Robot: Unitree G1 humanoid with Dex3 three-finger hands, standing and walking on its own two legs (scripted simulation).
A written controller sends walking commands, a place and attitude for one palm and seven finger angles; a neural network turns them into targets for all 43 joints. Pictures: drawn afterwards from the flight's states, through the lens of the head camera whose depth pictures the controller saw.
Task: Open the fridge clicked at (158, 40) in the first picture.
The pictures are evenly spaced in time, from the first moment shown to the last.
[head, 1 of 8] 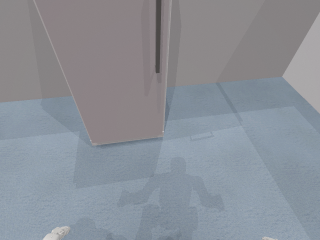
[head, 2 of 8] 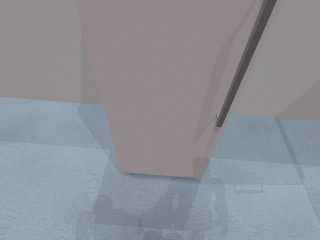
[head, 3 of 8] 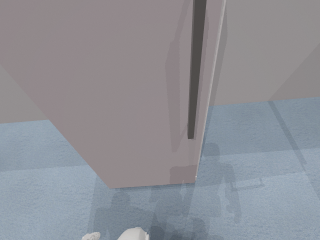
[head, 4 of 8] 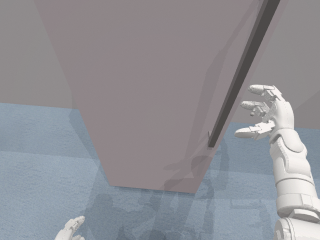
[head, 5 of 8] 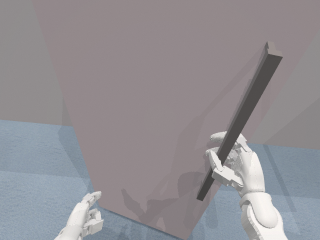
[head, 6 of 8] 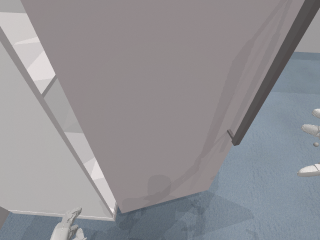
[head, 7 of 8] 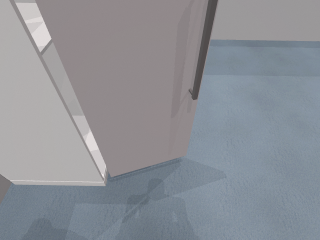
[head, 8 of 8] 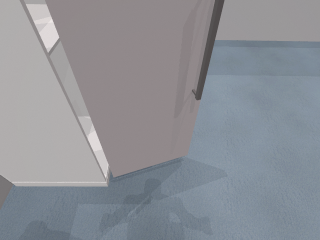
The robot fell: no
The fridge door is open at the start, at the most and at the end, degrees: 0 75 71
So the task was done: yes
